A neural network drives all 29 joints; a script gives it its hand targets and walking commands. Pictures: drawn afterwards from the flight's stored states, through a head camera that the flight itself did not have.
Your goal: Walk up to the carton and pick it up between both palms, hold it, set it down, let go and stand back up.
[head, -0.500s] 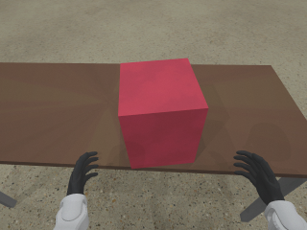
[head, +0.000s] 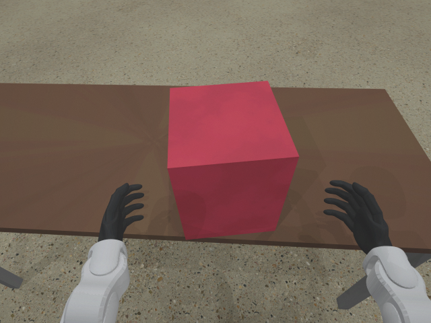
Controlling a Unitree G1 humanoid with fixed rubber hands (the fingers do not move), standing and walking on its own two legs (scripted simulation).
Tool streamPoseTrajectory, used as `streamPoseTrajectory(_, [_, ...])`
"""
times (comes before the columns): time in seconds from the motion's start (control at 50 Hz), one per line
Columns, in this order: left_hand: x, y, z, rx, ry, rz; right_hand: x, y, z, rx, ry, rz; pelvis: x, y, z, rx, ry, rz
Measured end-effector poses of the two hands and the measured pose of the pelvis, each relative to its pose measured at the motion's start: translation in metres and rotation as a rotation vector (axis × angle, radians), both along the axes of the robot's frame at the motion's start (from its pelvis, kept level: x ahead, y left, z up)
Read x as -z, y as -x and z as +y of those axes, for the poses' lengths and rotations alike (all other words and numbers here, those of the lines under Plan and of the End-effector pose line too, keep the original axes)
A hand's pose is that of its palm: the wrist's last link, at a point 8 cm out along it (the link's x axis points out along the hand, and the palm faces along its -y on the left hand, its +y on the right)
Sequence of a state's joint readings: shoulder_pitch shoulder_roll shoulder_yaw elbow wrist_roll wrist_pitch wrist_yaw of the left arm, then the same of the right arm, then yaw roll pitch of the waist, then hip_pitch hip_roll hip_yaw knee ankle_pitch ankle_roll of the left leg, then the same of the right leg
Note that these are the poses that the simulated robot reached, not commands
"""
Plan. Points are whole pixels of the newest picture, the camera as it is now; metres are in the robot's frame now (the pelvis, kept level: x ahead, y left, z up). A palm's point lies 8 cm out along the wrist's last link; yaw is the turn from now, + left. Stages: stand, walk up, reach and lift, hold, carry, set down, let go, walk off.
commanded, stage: reach and lift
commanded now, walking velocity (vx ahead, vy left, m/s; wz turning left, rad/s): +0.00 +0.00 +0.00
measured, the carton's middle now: (225, 163) +0.43 +0.00 +0.05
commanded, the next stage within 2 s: none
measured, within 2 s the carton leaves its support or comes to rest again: neither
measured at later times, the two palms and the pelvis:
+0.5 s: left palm (110, 176) +0.31 +0.18 +0.16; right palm (361, 170) +0.34 -0.22 +0.14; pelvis -0.01 +0.00 +0.00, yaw +0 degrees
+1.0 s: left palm (106, 135) +0.36 +0.19 +0.19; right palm (345, 120) +0.41 -0.20 +0.18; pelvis -0.01 +0.00 +0.00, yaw +0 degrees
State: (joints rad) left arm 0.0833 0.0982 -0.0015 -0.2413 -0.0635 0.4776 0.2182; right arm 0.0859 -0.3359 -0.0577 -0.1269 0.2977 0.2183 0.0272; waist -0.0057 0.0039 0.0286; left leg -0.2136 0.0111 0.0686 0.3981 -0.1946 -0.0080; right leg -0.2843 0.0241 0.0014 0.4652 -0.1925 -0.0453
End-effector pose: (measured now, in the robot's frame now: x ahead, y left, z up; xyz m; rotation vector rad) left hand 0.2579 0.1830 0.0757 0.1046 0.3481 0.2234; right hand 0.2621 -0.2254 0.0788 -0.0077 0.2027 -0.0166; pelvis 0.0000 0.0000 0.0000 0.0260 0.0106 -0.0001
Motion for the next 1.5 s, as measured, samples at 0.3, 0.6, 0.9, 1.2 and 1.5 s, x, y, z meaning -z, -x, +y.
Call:
streamPoseTrajectory(0.3, [-0.035,-0.034,-0.005,0.002,-0.001,0.004,-0.034,-0.048,0.001,0.009,-0.038,-0.03,0.0,0.003,0.0,0.0,0.0,-0.004])
streamPoseTrajectory(0.6, [-0.091,-0.071,-0.002,-0.012,-0.003,-0.099,-0.067,-0.103,0.014,-0.016,-0.06,-0.031,0.0,0.009,-0.001,0.0,-0.001,-0.013])
streamPoseTrajectory(0.9, [-0.104,-0.097,0.003,-0.017,-0.027,-0.085,-0.094,-0.141,0.024,-0.021,-0.07,-0.031,0.0,0.007,-0.001,0.0,-0.001,-0.007])
streamPoseTrajectory(1.2, [-0.131,-0.128,0.006,-0.038,-0.041,-0.07,-0.123,-0.171,0.035,-0.033,-0.087,-0.026,0.0,0.006,-0.001,0.0,-0.001,-0.006])
streamPoseTrajectory(1.5, [-0.134,-0.152,0.015,-0.064,-0.032,-0.058,-0.129,-0.193,0.047,-0.041,-0.097,0.028,0.0,0.001,0.001,0.0,0.001,0.002])
